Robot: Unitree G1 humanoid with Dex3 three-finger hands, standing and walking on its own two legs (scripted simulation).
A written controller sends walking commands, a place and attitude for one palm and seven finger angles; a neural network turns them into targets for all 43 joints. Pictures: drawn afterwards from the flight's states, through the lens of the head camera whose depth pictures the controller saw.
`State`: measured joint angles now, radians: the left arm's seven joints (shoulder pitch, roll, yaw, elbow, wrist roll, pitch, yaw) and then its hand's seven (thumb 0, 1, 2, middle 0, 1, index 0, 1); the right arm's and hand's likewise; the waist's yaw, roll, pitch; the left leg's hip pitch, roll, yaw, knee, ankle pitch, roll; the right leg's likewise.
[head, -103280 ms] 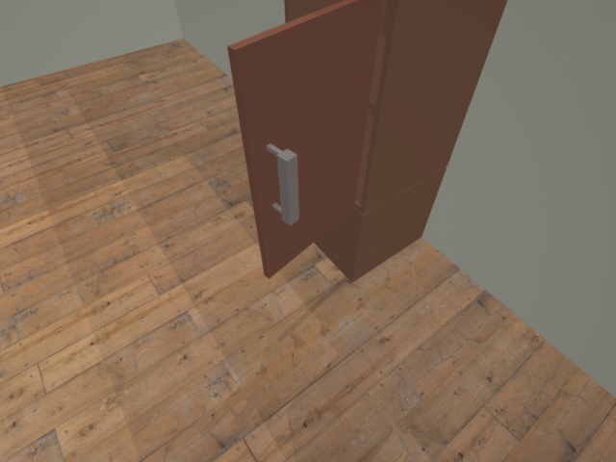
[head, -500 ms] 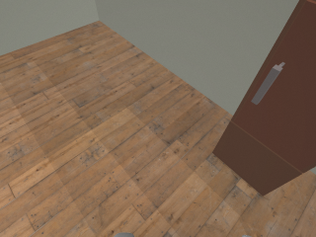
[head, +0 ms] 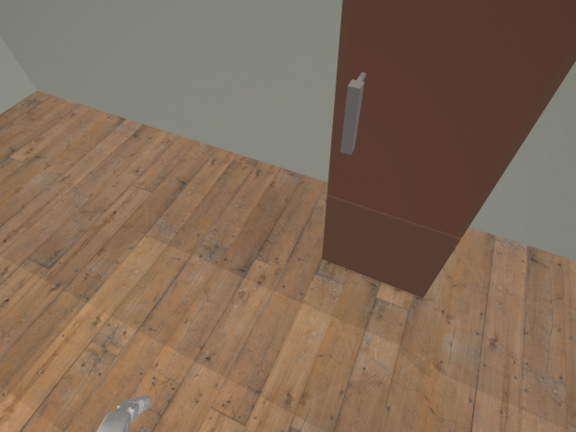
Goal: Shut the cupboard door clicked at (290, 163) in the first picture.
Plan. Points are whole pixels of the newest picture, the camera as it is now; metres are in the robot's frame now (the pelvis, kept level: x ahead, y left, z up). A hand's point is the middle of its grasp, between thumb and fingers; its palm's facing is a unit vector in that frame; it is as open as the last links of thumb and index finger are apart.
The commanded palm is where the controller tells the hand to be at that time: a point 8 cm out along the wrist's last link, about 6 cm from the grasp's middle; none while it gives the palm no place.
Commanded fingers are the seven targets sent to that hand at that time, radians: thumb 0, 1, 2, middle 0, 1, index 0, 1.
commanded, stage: turn to face it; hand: left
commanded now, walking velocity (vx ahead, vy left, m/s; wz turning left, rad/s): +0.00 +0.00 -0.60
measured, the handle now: (354, 114) +0.74 -0.11 -0.01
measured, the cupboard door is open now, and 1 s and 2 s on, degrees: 0 0 0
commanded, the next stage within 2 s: take the last steps up to it in 0.62 s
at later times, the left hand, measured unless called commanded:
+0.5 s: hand out of the picture +0.13 +0.21 -0.16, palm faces -0.20 -0.96 -0.20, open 7.4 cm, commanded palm none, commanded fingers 0.00 0.90 0.90 -0.20 -0.30 -0.20 -0.30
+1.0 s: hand (221, 425) +0.15 +0.12 -0.14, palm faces -0.34 -0.92 -0.21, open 7.3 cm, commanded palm none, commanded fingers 0.00 0.90 0.90 -0.20 -0.30 -0.20 -0.30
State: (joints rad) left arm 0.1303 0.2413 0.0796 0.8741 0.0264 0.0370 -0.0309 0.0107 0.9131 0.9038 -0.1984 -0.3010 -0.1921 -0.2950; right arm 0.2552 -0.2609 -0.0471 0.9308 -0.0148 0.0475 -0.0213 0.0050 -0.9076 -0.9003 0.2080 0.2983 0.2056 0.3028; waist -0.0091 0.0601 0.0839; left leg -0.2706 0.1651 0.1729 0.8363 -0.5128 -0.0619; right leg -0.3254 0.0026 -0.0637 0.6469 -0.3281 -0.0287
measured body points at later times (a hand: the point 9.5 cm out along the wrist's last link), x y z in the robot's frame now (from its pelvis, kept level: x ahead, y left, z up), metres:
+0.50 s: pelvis +0.02 +0.02 +0.02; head +0.06 +0.04 +0.47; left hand +0.15 +0.26 -0.14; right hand +0.04 -0.24 -0.11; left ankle +0.04 +0.13 -0.72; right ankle -0.02 -0.10 -0.66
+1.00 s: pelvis +0.04 -0.03 +0.03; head +0.04 -0.04 +0.47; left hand +0.17 +0.17 -0.12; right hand -0.04 -0.27 -0.13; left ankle +0.09 +0.09 -0.67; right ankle -0.03 -0.10 -0.72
